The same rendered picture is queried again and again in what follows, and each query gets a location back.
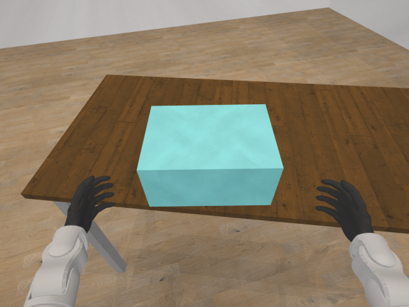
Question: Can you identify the left robot hand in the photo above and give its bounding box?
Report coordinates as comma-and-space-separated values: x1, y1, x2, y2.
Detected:
64, 175, 114, 233

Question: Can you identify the carton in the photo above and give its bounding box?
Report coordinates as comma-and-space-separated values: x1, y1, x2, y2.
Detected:
137, 104, 284, 207

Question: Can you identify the right robot hand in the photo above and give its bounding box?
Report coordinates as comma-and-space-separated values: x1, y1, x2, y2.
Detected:
315, 179, 374, 242

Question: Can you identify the table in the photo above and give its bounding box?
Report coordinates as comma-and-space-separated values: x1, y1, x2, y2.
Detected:
21, 75, 409, 278

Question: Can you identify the right robot forearm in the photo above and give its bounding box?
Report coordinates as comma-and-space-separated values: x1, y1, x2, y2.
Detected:
349, 233, 409, 307

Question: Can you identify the left robot forearm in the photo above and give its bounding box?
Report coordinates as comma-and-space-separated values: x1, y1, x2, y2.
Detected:
23, 225, 89, 307

